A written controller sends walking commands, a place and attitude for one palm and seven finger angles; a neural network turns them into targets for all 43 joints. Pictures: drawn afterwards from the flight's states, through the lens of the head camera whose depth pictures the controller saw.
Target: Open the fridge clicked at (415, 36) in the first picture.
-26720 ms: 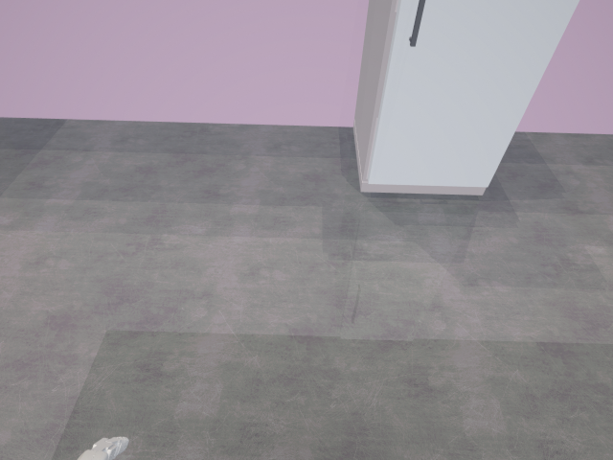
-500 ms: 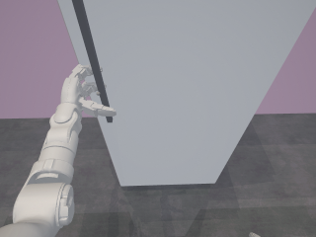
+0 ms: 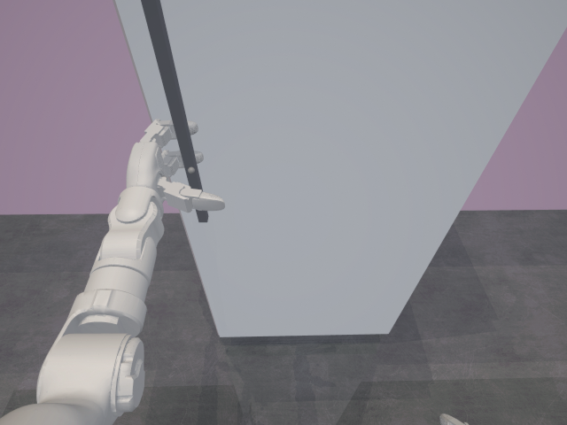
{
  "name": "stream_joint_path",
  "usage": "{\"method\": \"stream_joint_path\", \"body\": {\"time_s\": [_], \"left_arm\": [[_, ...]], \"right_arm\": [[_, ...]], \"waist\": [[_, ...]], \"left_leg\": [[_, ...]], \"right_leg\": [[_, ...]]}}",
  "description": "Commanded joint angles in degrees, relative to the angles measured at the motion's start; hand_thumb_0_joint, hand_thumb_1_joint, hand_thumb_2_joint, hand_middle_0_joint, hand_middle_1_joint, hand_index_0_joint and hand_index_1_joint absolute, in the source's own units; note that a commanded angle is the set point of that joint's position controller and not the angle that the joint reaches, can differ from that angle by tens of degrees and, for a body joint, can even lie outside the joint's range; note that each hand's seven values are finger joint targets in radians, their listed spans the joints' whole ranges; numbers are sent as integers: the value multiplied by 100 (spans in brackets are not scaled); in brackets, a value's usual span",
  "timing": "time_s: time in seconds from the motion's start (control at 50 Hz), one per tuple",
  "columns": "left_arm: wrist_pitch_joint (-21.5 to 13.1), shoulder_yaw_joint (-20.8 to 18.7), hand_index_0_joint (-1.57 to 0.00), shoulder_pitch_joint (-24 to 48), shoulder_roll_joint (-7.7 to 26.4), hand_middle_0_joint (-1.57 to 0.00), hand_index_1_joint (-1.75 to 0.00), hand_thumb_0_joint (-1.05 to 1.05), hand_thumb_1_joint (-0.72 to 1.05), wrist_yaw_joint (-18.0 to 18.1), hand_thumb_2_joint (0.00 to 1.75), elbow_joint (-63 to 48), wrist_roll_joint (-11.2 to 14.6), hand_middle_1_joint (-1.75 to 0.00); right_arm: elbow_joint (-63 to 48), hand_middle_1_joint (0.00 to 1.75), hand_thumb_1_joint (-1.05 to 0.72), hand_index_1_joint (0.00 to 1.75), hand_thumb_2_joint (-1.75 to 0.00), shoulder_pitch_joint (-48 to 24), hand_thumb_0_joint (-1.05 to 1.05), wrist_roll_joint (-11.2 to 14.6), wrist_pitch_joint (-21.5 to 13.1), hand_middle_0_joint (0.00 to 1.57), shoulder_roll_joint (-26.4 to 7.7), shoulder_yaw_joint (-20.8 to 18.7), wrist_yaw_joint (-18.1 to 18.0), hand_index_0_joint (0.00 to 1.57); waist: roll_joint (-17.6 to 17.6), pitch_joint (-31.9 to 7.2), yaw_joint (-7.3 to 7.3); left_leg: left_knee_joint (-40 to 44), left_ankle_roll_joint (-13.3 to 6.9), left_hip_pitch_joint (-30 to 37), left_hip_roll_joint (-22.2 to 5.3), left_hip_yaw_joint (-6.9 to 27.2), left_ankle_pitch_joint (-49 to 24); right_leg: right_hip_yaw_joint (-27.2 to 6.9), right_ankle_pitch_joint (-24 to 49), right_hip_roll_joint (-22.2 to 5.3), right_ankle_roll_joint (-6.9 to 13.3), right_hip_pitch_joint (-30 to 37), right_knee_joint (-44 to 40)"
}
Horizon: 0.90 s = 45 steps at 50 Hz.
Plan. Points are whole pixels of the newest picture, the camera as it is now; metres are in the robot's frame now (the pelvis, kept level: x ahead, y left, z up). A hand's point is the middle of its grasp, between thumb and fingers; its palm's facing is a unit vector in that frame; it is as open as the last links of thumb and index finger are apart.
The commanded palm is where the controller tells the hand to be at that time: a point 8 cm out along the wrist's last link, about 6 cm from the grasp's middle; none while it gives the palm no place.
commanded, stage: slide the fingers in behind the handle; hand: left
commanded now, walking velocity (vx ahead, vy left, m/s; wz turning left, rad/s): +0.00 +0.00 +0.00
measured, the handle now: (182, 115) +0.49 +0.16 +0.20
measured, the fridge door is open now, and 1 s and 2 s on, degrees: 0 0 0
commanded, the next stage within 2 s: grip the handle and tug to test in 0.78 s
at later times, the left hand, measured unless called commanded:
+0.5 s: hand (204, 166) +0.45 +0.13 +0.14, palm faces +0.07 -1.00 -0.01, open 14.0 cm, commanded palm +0.42 +0.18 +0.15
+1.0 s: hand (202, 168) +0.44 +0.13 +0.15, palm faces +0.07 -1.00 +0.00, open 13.8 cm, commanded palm +0.41 +0.18 +0.15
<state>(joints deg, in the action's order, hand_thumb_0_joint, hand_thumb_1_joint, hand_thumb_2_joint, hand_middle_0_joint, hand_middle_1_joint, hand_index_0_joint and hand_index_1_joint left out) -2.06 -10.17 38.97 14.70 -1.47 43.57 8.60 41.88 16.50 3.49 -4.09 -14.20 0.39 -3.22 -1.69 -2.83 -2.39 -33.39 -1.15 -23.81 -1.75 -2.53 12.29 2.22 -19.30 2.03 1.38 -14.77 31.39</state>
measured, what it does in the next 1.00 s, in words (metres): stands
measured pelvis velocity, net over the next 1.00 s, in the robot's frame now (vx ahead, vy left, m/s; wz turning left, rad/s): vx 0.00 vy -0.01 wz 0.00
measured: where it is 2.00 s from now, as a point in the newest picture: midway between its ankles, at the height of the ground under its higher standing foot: outside the picture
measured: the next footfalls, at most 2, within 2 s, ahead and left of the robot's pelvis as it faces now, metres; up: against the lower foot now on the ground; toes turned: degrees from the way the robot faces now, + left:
none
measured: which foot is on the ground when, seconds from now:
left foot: down 0.00-1.00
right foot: down 0.00-1.00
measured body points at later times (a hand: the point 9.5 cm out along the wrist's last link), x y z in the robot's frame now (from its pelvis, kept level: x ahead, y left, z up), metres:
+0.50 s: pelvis +0.00 +0.00 +0.00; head +0.01 -0.01 +0.45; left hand +0.44 +0.19 +0.15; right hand +0.07 -0.26 -0.12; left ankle +0.05 +0.11 -0.73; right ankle -0.03 -0.10 -0.73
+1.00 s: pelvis +0.00 -0.01 +0.00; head +0.01 -0.01 +0.45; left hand +0.43 +0.19 +0.15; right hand +0.10 -0.26 -0.11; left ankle +0.05 +0.11 -0.73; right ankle -0.03 -0.10 -0.73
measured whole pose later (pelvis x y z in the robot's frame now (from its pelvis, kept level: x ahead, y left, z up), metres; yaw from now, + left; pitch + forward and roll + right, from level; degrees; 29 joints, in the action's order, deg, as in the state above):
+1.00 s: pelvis +0.00 -0.01 +0.00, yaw +0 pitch +3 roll -1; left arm -3.6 -9.9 39.6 13.7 0.1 45.0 8.2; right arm 42.2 16.2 3.1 -4.5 -14.0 0.1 -2.5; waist -1.7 -3.1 -2.6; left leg -32.9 -0.8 -23.8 -2.0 -2.6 12.3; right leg 2.0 -19.4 2.3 1.7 -15.1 31.3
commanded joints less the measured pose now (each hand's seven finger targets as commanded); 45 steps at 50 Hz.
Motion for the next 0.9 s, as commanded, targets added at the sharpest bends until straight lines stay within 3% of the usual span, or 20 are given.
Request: {"method": "stream_joint_path", "body": {"time_s": [0.0,0.04,0.06,0.08,0.1,0.16,0.24,0.26,0.34,0.36,0.38,0.4,0.42,0.48,0.54,0.6,0.74,0.78,0.82,0.88], "left_arm": [[-412,59,-30,3117,686,-30,-120,0,-50,84,30,-1156,-9,-120],[-435,167,-30,3333,526,-30,-120,0,-50,110,30,-1073,14,-120],[-451,-32,-30,3292,744,-30,-120,0,-50,148,30,-971,5,-120],[-469,-33,-30,3400,735,-30,-120,0,-50,166,30,-958,20,-120],[-508,-240,-30,3364,942,-30,-120,0,-50,203,30,-930,11,-120],[-618,-43,-30,3198,703,-30,-120,0,-50,215,30,-930,-64,-120],[-639,113,-30,3457,559,-30,-120,0,-50,209,30,-690,-61,-120],[-627,-54,-30,3439,746,-30,-120,0,-50,229,30,-587,-57,-120],[-695,93,-30,3541,560,-30,-120,0,-50,176,30,-711,-36,-120],[-712,-89,-30,3377,782,-30,-120,0,-50,185,30,-648,-51,-120],[-747,-66,-30,3458,773,-30,-120,0,-50,171,30,-781,-27,-120],[-750,-160,-30,3329,859,-30,-120,0,-50,172,30,-712,-27,-120],[-769,14,-30,3434,677,-30,-120,0,-50,148,30,-785,-25,-120],[-772,-222,-30,3273,930,-30,-120,0,-50,153,30,-801,-8,-120],[-735,-88,-30,3351,810,-30,-120,0,-50,116,30,-751,-18,-120],[-725,-280,-30,3169,1032,-30,-120,0,-50,109,30,-841,-12,-120],[-687,-85,-30,3067,759,-30,-120,0,-50,102,30,-1045,-4,-120],[-682,-234,-30,2868,909,-30,-120,0,-50,114,30,-1088,-5,-120],[-671,-19,-30,2987,674,-30,-120,0,-50,111,30,-1227,0,-120],[-601,-146,-30,2823,801,-30,-121,0,-45,119,32,-1222,15,-121]], "right_arm": [[-595,30,-90,30,-90,-181,0,-4,-278,20,-786,-267,-56,20],[-562,30,-90,30,-90,-180,0,-11,-304,20,-767,-266,-52,20],[-547,30,-90,30,-90,-135,0,-31,-303,20,-807,-274,-61,20],[-537,30,-90,30,-90,-138,0,-42,-320,20,-809,-262,-58,20],[-525,30,-90,30,-90,-119,0,-51,-319,20,-805,-267,-55,20],[-558,30,-90,30,-90,-58,0,-74,-343,20,-784,-278,-15,20],[-495,30,-90,30,-90,-60,0,-54,-357,20,-776,-266,13,20],[-483,30,-90,30,-90,-9,0,-70,-350,20,-823,-278,5,20],[-487,30,-90,30,-90,-23,0,-63,-385,20,-770,-285,6,20],[-470,30,-90,30,-90,27,0,-65,-375,20,-802,-301,6,20],[-485,30,-90,30,-90,4,0,-61,-380,20,-799,-287,12,20],[-477,30,-90,30,-90,10,0,-59,-377,20,-789,-300,11,20],[-487,30,-90,30,-90,0,0,-58,-382,20,-770,-282,17,20],[-477,30,-90,30,-90,22,0,-58,-374,20,-810,-303,18,20],[-476,30,-90,30,-90,0,0,-42,-359,20,-778,-288,10,20],[-513,30,-90,30,-90,-18,0,-39,-345,20,-801,-299,4,20],[-576,30,-90,30,-90,-76,0,-25,-333,20,-764,-301,16,20],[-590,30,-90,30,-90,-68,0,-34,-316,20,-788,-313,15,20],[-603,30,-90,30,-90,-107,0,-28,-319,20,-753,-301,22,20],[-627,30,-90,30,-90,-124,0,-32,-294,20,-788,-303,18,20]], "waist": [[94,-1405,-198],[82,-1474,-238],[146,-1531,-195],[200,-1625,-214],[183,-1748,-122],[141,-1918,-126],[115,-1560,-252],[278,-1526,-218],[148,-1745,-246],[190,-1782,-176],[43,-1856,-184],[147,-1849,-157],[101,-1784,-216],[174,-1823,-139],[189,-1638,-211],[168,-1753,-124],[60,-1762,-122],[96,-1866,-48],[48,-1821,-112],[198,-1782,-71]], "left_leg": [[281,-43,1761,33,363,-690],[284,-36,1808,45,363,-614],[284,-41,1783,44,375,-603],[293,-50,1777,51,364,-646],[291,-33,1758,51,357,-688],[242,-32,1853,54,341,-960],[234,-34,1695,48,345,-615],[246,-45,1597,48,352,-563],[189,-65,1686,87,287,-727],[186,-60,1669,70,297,-789],[192,-54,1697,81,301,-831],[169,-62,1670,85,281,-838],[185,-64,1679,85,275,-833],[173,-81,1645,92,267,-938],[191,-83,1566,96,241,-808],[178,-97,1570,111,214,-886],[194,-82,1713,98,217,-997],[193,-78,1731,95,226,-1109],[190,-76,1800,96,225,-1144],[195,-95,1718,106,207,-1181]], "right_leg": [[-108,1188,79,-57,-837,-594],[-106,1106,80,-59,-885,-599],[-104,1080,77,-57,-831,-595],[-119,1157,62,-65,-788,-583],[-123,1197,64,-49,-692,-554],[-99,1452,76,-54,-607,-467],[-117,1158,87,-67,-885,-545],[-113,1110,89,-70,-817,-561],[-157,1383,77,-79,-750,-526],[-153,1419,75,-69,-662,-520],[-165,1479,71,-66,-654,-493],[-170,1519,81,-71,-627,-492],[-153,1513,81,-78,-670,-497],[-179,1686,80,-81,-561,-491],[-178,1594,82,-93,-621,-529],[-209,1741,69,-96,-485,-524],[-172,1774,88,-82,-528,-508],[-168,1880,82,-71,-412,-483],[-158,1905,90,-71,-464,-491],[-179,2044,72,-89,-367,-499]]}}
